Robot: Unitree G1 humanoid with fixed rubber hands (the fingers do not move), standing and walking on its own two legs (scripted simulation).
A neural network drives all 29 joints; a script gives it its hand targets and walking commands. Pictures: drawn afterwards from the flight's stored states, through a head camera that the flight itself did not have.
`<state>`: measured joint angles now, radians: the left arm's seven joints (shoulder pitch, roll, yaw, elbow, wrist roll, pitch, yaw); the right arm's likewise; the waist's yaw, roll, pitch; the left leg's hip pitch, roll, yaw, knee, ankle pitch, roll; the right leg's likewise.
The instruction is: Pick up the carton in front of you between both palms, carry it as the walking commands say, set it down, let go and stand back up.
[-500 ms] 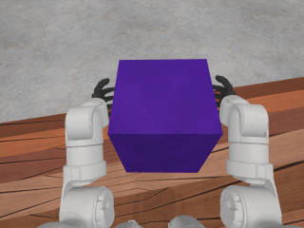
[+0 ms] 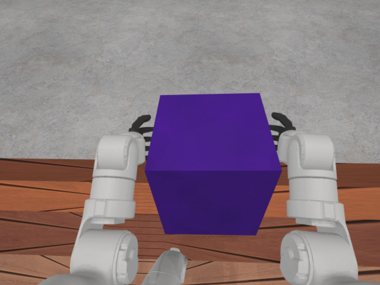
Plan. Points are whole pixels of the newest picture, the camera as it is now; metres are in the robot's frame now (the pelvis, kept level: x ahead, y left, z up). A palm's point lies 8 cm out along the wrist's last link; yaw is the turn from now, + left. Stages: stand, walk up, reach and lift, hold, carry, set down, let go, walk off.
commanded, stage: carry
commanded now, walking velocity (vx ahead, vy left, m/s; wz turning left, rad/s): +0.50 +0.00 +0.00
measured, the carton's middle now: (209, 167) +0.35 +0.03 +0.03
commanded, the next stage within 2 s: none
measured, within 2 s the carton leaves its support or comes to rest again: neither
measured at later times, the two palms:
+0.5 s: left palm (199, 85) +0.74 +0.10 -0.07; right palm (286, 94) +0.72 -0.20 -0.06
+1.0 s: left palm (204, 60) +1.12 +0.12 -0.21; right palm (264, 65) +1.11 -0.18 -0.21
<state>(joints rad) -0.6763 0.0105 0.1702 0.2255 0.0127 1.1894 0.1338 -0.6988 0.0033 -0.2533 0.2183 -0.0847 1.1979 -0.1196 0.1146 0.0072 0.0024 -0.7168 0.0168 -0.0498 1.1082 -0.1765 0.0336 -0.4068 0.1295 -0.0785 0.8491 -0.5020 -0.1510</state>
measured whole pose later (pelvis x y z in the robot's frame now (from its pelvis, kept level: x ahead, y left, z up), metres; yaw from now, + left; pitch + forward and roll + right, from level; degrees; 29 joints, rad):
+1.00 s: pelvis +0.76 -0.02 -0.33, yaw +0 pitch +2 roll +1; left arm -0.61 0.03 0.17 0.16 -0.04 1.06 0.14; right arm -0.59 0.04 -0.18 0.10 -0.09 1.07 -0.14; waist 0.00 0.00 -0.04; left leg -0.48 -0.11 0.09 0.70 -0.06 0.17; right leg -0.49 0.09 -0.02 1.58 -0.57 -0.06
